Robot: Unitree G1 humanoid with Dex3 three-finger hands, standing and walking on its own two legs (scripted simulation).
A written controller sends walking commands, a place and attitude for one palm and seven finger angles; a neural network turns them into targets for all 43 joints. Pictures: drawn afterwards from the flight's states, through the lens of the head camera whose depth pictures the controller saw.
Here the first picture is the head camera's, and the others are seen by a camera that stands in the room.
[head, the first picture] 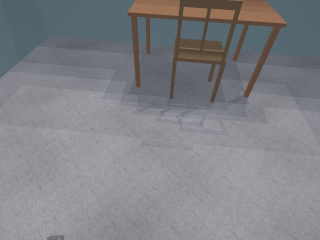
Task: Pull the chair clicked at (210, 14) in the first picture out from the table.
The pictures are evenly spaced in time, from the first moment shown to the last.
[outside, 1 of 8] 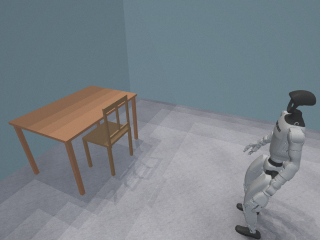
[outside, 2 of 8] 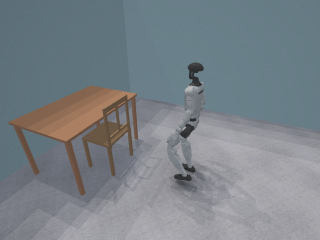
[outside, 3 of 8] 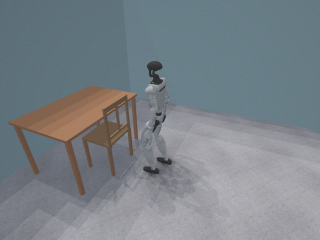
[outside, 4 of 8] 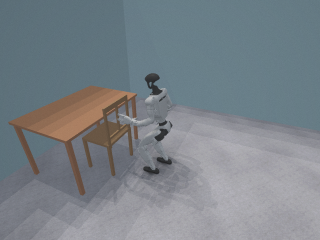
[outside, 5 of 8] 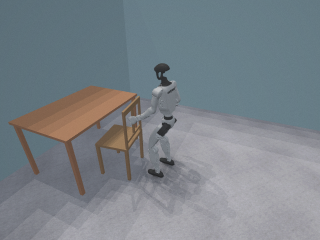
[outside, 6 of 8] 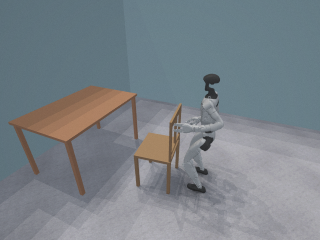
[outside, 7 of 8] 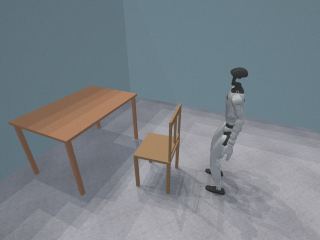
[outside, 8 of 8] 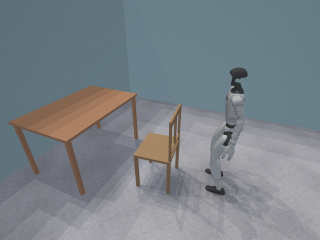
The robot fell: no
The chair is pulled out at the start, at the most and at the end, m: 0.00 0.67 0.67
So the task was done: yes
